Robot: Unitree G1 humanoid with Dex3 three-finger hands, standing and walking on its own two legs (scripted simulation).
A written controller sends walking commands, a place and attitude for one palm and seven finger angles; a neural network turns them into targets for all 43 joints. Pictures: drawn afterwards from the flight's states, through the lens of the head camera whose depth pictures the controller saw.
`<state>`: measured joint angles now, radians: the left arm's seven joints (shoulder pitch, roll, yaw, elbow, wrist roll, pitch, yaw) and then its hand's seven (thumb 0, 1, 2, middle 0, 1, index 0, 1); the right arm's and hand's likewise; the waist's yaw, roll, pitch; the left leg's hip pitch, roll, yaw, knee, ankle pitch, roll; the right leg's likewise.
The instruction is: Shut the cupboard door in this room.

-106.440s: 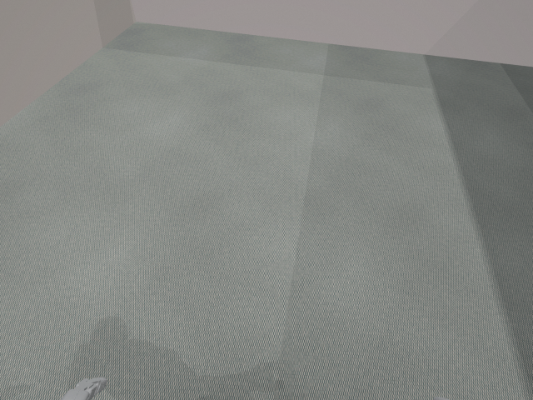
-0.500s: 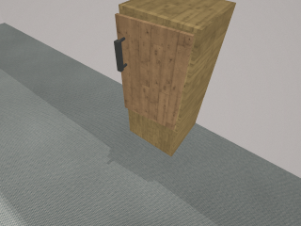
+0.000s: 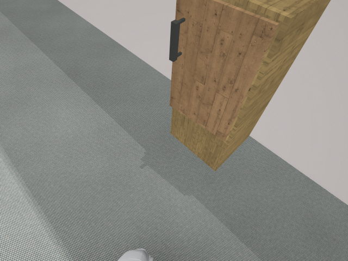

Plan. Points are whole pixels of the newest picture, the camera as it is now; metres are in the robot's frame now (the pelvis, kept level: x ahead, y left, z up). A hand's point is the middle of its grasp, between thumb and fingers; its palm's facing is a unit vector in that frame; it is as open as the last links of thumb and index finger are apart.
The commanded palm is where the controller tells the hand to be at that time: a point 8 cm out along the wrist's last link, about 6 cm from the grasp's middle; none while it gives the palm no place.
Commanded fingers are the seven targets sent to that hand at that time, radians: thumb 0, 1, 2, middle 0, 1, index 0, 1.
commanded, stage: walk to a spot facing it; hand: left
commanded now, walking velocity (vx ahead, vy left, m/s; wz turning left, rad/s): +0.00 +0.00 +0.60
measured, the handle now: (177, 40) +0.87 +0.02 +0.02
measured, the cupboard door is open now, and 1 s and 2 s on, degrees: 5 5 5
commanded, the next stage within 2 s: none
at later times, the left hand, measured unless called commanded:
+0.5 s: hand out of the picture +0.02 +0.16 -0.13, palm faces +0.29 -0.90 -0.32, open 7.4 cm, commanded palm none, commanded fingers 0.00 0.90 0.90 -0.20 -0.30 -0.20 -0.30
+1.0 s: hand out of the picture -0.07 +0.16 -0.14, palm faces +0.62 -0.74 -0.26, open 7.4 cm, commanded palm none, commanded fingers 0.00 0.90 0.90 -0.20 -0.30 -0.20 -0.30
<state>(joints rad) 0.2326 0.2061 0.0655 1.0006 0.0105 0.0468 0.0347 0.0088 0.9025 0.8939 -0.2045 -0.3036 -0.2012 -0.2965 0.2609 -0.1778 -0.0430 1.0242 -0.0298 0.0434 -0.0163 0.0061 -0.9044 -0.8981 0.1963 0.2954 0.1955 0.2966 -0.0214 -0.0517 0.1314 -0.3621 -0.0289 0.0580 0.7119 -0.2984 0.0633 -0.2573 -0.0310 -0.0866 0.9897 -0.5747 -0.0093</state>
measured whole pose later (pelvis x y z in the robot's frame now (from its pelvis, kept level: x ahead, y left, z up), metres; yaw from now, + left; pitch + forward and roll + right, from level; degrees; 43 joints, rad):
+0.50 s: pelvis +0.00 -0.07 +0.02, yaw +19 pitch +1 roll +1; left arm 0.19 0.21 0.05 0.87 0.03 0.03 0.03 0.01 0.90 0.89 -0.20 -0.30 -0.20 -0.30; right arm 0.18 -0.27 -0.11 0.90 -0.03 0.08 0.02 0.01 -0.90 -0.90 0.20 0.30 0.19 0.30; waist -0.03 0.04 0.10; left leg -0.58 -0.06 -0.06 1.11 -0.40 -0.05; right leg -0.23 -0.04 -0.05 0.54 -0.33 -0.01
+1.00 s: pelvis +0.00 -0.06 +0.02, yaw +37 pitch +0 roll +0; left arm 0.20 0.26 0.07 0.88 0.02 0.06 0.01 0.01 0.90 0.89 -0.20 -0.30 -0.20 -0.30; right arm 0.14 -0.21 -0.04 0.87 -0.03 0.04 -0.01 0.00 -0.90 -0.90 0.20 0.30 0.20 0.30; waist 0.01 -0.02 0.11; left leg -0.26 -0.01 -0.04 0.53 -0.27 0.01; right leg -0.48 -0.09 -0.02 1.03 -0.43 0.07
